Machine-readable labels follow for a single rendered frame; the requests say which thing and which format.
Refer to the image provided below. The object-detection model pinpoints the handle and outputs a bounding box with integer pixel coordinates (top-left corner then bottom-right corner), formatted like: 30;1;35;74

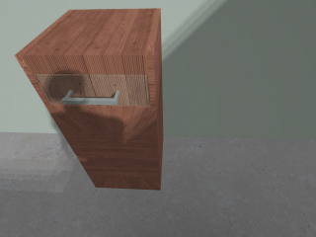
61;90;119;106

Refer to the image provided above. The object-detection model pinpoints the drawer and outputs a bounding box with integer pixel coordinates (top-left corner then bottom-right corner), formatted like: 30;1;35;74
34;74;150;107

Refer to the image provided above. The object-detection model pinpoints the cabinet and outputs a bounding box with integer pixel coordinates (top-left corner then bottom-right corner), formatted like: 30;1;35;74
15;8;164;191

